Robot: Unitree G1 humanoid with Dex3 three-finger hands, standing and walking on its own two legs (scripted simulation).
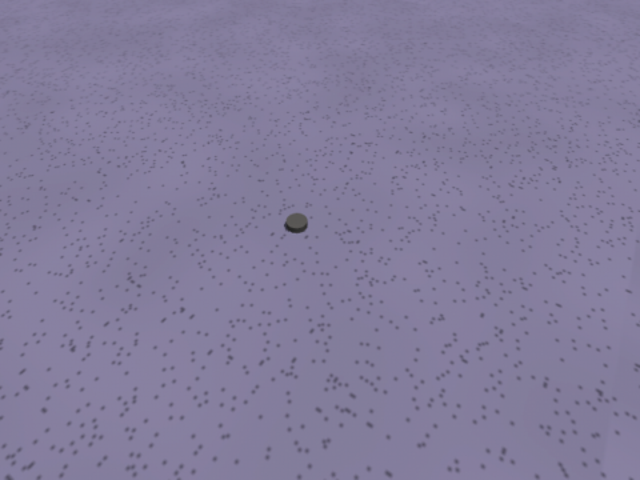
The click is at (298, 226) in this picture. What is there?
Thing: low tin
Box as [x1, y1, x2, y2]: [286, 213, 307, 232]
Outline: 289,215 286,219 286,225 290,231 300,232 306,228 307,221 304,215 300,213 294,213
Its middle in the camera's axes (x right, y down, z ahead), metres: -0.07 -0.08 +1.72
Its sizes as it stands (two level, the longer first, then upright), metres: 0.094 0.094 0.031
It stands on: the floor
